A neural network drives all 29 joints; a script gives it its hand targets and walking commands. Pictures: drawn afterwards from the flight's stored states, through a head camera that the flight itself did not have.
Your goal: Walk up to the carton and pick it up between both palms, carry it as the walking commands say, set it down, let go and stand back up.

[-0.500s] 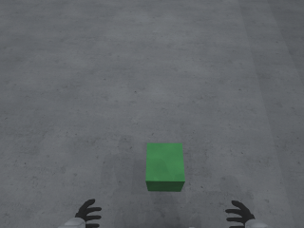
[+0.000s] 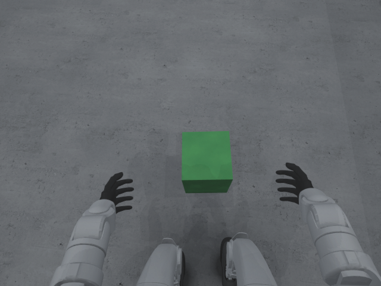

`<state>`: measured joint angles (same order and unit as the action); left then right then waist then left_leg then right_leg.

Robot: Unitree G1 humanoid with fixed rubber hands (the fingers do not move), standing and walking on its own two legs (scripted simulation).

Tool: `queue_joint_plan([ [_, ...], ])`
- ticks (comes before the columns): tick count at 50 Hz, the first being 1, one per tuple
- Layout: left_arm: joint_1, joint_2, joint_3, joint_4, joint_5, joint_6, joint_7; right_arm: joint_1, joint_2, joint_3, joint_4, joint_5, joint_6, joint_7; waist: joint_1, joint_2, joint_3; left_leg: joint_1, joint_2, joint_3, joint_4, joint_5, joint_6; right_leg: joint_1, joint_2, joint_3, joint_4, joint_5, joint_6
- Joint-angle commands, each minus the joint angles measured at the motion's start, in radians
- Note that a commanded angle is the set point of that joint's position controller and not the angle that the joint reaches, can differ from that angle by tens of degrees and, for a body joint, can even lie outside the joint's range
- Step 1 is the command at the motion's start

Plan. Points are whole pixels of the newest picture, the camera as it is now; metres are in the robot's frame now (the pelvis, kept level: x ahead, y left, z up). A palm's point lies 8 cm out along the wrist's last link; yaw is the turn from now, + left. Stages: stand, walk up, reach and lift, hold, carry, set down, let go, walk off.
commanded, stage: reach and lift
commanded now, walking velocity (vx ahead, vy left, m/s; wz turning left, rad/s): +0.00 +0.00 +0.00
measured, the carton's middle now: (205, 164) +0.54 -0.01 -0.58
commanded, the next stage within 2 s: none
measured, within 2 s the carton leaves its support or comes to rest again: neither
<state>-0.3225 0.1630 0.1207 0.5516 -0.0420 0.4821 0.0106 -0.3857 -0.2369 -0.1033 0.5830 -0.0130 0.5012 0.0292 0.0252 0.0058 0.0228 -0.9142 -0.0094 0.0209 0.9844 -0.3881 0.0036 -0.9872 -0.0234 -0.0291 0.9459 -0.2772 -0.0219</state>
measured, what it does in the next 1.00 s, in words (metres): lowers itself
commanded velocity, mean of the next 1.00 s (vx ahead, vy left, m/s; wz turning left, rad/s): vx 0.00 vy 0.00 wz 0.00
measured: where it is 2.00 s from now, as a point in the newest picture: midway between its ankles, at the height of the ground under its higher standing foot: (203, 279)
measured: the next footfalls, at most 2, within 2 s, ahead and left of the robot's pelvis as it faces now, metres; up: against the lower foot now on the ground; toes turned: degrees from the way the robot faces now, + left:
none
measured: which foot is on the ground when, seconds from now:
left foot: down 0.00-1.00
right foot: down 0.00-1.00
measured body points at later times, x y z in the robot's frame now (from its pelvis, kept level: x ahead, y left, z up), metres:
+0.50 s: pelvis -0.01 -0.01 -0.03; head +0.25 -0.02 +0.34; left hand +0.45 +0.20 -0.13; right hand +0.47 -0.21 -0.14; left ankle +0.05 +0.12 -0.67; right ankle +0.10 -0.11 -0.67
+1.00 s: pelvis +0.01 +0.00 -0.05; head +0.33 -0.01 +0.26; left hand +0.54 +0.20 -0.17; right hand +0.56 -0.19 -0.17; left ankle +0.05 +0.12 -0.67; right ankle +0.10 -0.11 -0.67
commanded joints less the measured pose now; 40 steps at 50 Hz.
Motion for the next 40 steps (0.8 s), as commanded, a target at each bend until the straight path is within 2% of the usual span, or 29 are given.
queue_joint_plan([
  [1, -0.276, 0.105, 0.026, -0.004, -0.011, -0.01, 0.017, -0.316, -0.098, -0.024, -0.02, 0.003, -0.02, 0.002, 0.016, 0.005, -0.424, -0.107, -0.021, 0.005, -0.165, -0.053, -0.017, 0.426, 0.028, 0.056, -0.068, -0.045, 0.007],
  [2, -0.35, 0.118, 0.051, -0.043, 0.011, 0.0, 0.026, -0.383, -0.153, -0.056, -0.003, -0.015, -0.003, 0.001, 0.03, 0.026, -0.491, -0.108, -0.026, -0.01, -0.175, -0.07, -0.018, 0.453, 0.031, 0.057, -0.06, -0.057, 0.011],
  [3, -0.375, 0.11, 0.056, -0.052, 0.003, -0.013, 0.036, -0.375, -0.132, -0.055, 0.014, -0.026, -0.017, -0.003, 0.002, -0.032, -0.512, -0.08, -0.025, -0.012, -0.179, -0.047, -0.007, 0.41, 0.04, 0.042, -0.05, -0.027, 0.008],
  [4, -0.422, 0.088, 0.055, -0.063, 0.01, -0.028, 0.045, -0.437, -0.185, -0.096, -0.023, -0.048, -0.033, -0.005, -0.013, 0.001, -0.535, -0.1, -0.026, -0.009, -0.163, -0.034, -0.019, 0.38, 0.04, 0.053, -0.048, -0.015, 0.005],
  [6, -0.428, 0.079, 0.055, 0.021, -0.023, -0.009, 0.046, -0.459, -0.172, -0.101, 0.052, -0.034, -0.03, -0.013, -0.025, -0.041, -0.582, -0.1, -0.03, -0.004, -0.166, -0.019, -0.019, 0.407, 0.042, 0.04, -0.037, 0.001, 0.013],
  [9, -0.503, 0.108, 0.082, 0.016, -0.002, -0.042, 0.063, -0.589, -0.137, -0.051, 0.085, -0.018, -0.04, -0.011, 0.034, -0.058, -0.64, -0.157, -0.038, -0.002, -0.15, -0.025, -0.023, 0.416, 0.051, 0.045, -0.026, -0.006, 0.015],
  [10, -0.615, 0.071, 0.069, 0.0, 0.002, -0.049, 0.069, -0.574, -0.128, -0.082, 0.162, -0.017, -0.061, -0.011, -0.022, -0.041, -0.638, -0.177, -0.038, 0.008, -0.149, 0.005, -0.014, 0.365, 0.046, 0.042, -0.038, 0.004, 0.012],
  [11, -0.629, 0.094, 0.087, -0.011, 0.004, -0.072, 0.073, -0.646, -0.217, -0.145, 0.079, -0.064, -0.097, -0.019, -0.044, -0.052, -0.695, -0.149, -0.04, -0.013, -0.137, 0.008, -0.027, 0.345, 0.042, 0.05, -0.028, 0.031, 0.009],
  [13, -0.677, 0.139, 0.123, 0.047, 0.004, -0.1, 0.066, -0.766, -0.13, -0.075, 0.025, 0.004, -0.12, -0.031, 0.033, -0.076, -0.851, -0.159, -0.045, 0.017, -0.102, 0.039, -0.008, 0.437, 0.048, 0.051, -0.01, 0.071, 0.027],
  [14, -0.63, 0.118, 0.128, 0.039, 0.008, -0.107, 0.069, -0.686, -0.149, -0.084, 0.086, -0.012, -0.129, -0.04, -0.005, -0.11, -0.82, -0.239, -0.046, 0.012, -0.106, 0.082, -0.016, 0.44, 0.039, 0.088, -0.02, 0.142, 0.034],
  [15, -0.615, 0.121, 0.13, 0.052, 0.011, -0.113, 0.069, -0.694, -0.157, -0.096, 0.118, -0.015, -0.126, -0.041, 0.014, -0.093, -0.911, -0.18, -0.057, 0.012, -0.116, 0.114, -0.02, 0.506, 0.052, 0.072, -0.003, 0.183, 0.028],
  [16, -0.682, 0.187, 0.185, -0.007, 0.02, -0.137, 0.07, -0.718, -0.141, -0.062, 0.085, 0.019, -0.133, -0.039, 0.08, -0.054, -0.964, -0.248, -0.055, 0.024, -0.084, 0.124, -0.015, 0.54, 0.045, 0.117, 0.014, 0.241, 0.024],
  [18, -0.667, 0.113, 0.12, 0.071, -0.006, -0.154, 0.056, -0.714, -0.154, -0.09, 0.124, -0.015, -0.163, -0.053, -0.002, -0.122, -0.881, -0.306, -0.054, 0.028, -0.098, 0.133, -0.024, 0.476, 0.045, 0.091, 0.014, 0.29, 0.024],
  [20, -0.665, 0.119, 0.14, 0.151, -0.004, -0.186, 0.049, -0.759, -0.178, -0.108, 0.118, -0.027, -0.199, -0.061, 0.015, -0.125, -0.939, -0.37, -0.063, 0.016, -0.082, 0.196, -0.024, 0.486, 0.039, 0.096, 0.045, 0.385, 0.022],
  [22, -0.741, 0.15, 0.162, 0.126, 0.016, -0.232, 0.047, -0.778, -0.066, -0.061, 0.168, 0.02, -0.235, -0.056, 0.057, -0.068, -0.905, -0.34, -0.063, 0.01, -0.07, 0.2, -0.019, 0.445, 0.04, 0.106, 0.069, 0.378, 0.022],
  [23, -0.796, 0.175, 0.208, 0.074, 0.028, -0.254, 0.055, -0.843, -0.154, -0.106, 0.133, -0.029, -0.25, -0.055, 0.031, -0.164, -0.945, -0.391, -0.066, 0.001, -0.057, 0.197, -0.022, 0.467, 0.043, 0.116, 0.057, 0.376, 0.022],
  [24, -0.802, 0.164, 0.192, 0.176, 0.026, -0.263, 0.042, -0.846, -0.122, -0.1, 0.173, -0.022, -0.264, -0.065, 0.014, -0.108, -0.949, -0.424, -0.069, 0.019, -0.063, 0.138, -0.023, 0.516, 0.028, 0.124, 0.044, 0.382, 0.02],
  [25, -0.866, 0.184, 0.187, 0.121, 0.012, -0.273, 0.039, -0.838, -0.127, -0.114, 0.148, -0.021, -0.274, -0.067, -0.019, -0.138, -0.949, -0.413, -0.071, 0.004, -0.05, 0.222, -0.019, 0.481, 0.028, 0.121, 0.05, 0.477, 0.026],
  [27, -0.9, 0.194, 0.203, 0.146, 0.015, -0.283, 0.048, -0.962, -0.149, -0.119, 0.138, 0.013, -0.292, -0.06, 0.025, -0.054, -1.063, -0.304, -0.08, 0.019, -0.019, 0.255, -0.036, 0.434, 0.049, 0.101, 0.09, 0.402, 0.022],
  [28, -0.916, 0.17, 0.155, 0.163, 0.001, -0.282, 0.05, -0.923, -0.182, -0.166, 0.173, -0.03, -0.283, -0.058, -0.025, -0.013, -1.032, -0.248, -0.073, 0.011, -0.035, 0.217, -0.044, 0.366, 0.063, 0.061, 0.088, 0.344, 0.02],
  [29, -0.932, 0.132, 0.161, 0.222, 0.013, -0.278, 0.051, -0.906, -0.175, -0.157, 0.277, -0.06, -0.282, -0.066, 0.0, -0.007, -0.91, -0.323, -0.08, 0.018, -0.029, 0.209, -0.068, 0.308, 0.054, 0.074, 0.074, 0.299, 0.015],
  [30, -0.917, 0.187, 0.206, 0.259, 0.023, -0.277, 0.048, -0.971, -0.161, -0.165, 0.214, -0.055, -0.283, -0.061, 0.001, -0.068, -0.905, -0.317, -0.07, 0.013, -0.028, 0.217, -0.046, 0.272, 0.06, 0.074, 0.054, 0.273, 0.031],
  [31, -1.0, 0.159, 0.206, 0.194, 0.011, -0.292, 0.039, -0.983, -0.152, -0.146, 0.216, -0.033, -0.289, -0.065, -0.011, -0.079, -1.041, -0.339, -0.079, 0.027, -0.011, 0.239, -0.051, 0.427, 0.053, 0.11, 0.057, 0.385, 0.024],
  [32, -0.978, 0.203, 0.243, 0.197, 0.046, -0.312, 0.047, -0.948, -0.138, -0.16, 0.235, -0.048, -0.305, -0.063, 0.017, -0.058, -1.029, -0.408, -0.084, 0.022, -0.022, 0.248, -0.05, 0.453, 0.049, 0.107, 0.087, 0.463, 0.022],
  [33, -0.968, 0.184, 0.233, 0.195, 0.02, -0.314, 0.044, -0.983, -0.156, -0.166, 0.194, -0.037, -0.308, -0.063, -0.006, -0.099, -1.1, -0.336, -0.079, 0.011, -0.011, 0.288, -0.037, 0.473, 0.058, 0.097, 0.114, 0.488, 0.03],
  [35, -1.101, 0.234, 0.234, 0.204, 0.013, -0.305, 0.043, -1.124, -0.169, -0.166, 0.206, -0.03, -0.299, -0.05, 0.03, -0.059, -1.107, -0.372, -0.081, 0.027, -0.006, 0.225, -0.049, 0.433, 0.066, 0.088, 0.129, 0.407, 0.033],
  [36, -1.1, 0.198, 0.194, 0.205, 0.007, -0.297, 0.048, -1.151, -0.209, -0.17, 0.172, -0.018, -0.3, -0.051, 0.026, -0.004, -1.077, -0.348, -0.075, 0.034, -0.001, 0.203, -0.047, 0.38, 0.06, 0.088, 0.119, 0.347, 0.028],
  [38, -1.03, 0.191, 0.247, 0.215, 0.06, -0.313, 0.06, -1.074, -0.226, -0.246, 0.216, -0.096, -0.316, -0.044, 0.004, -0.033, -1.119, -0.262, -0.084, 0.001, -0.02, 0.334, -0.054, 0.315, 0.072, 0.053, 0.124, 0.454, 0.025],
  [40, -1.08, 0.12, 0.214, 0.211, 0.047, -0.318, 0.058, -1.077, -0.145, -0.209, 0.229, -0.08, -0.332, -0.013, -0.007, 0.003, -1.085, -0.253, -0.07, -0.001, -0.008, 0.386, -0.057, 0.258, 0.076, 0.057, 0.111, 0.469, 0.025],
])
